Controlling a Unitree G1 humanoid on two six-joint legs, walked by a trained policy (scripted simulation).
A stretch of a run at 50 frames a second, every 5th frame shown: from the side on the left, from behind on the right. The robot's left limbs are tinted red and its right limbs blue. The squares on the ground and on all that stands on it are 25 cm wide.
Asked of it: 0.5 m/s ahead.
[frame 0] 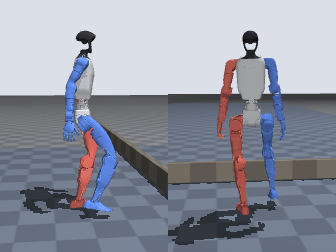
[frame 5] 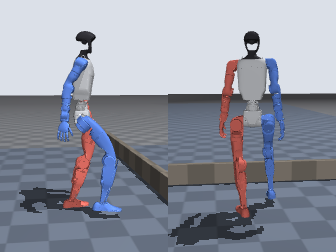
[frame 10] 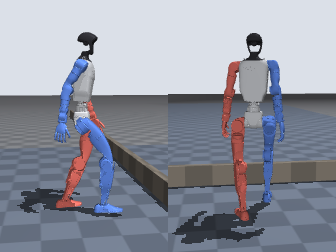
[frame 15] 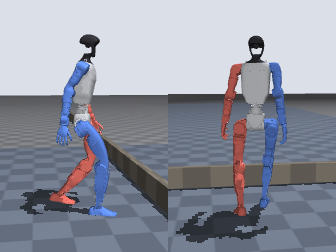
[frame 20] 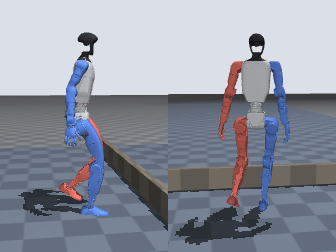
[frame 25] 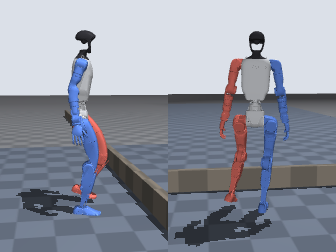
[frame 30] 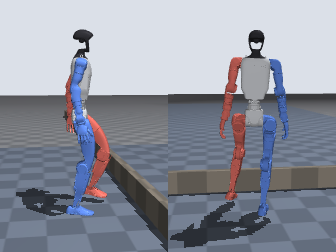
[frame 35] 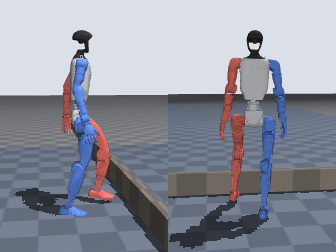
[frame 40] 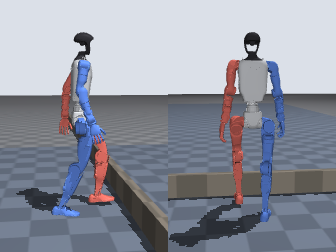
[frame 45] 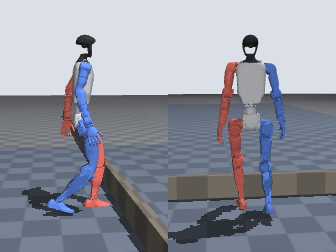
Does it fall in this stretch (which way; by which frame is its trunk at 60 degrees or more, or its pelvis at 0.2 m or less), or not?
no
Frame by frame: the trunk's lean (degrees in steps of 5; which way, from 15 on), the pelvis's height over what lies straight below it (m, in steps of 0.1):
0: 5, 0.8
5: 5, 0.8
10: 5, 0.8
15: 5, 0.8
20: 5, 0.8
25: 5, 0.8
30: 5, 0.8
35: 5, 0.8
40: 5, 0.8
45: 5, 0.8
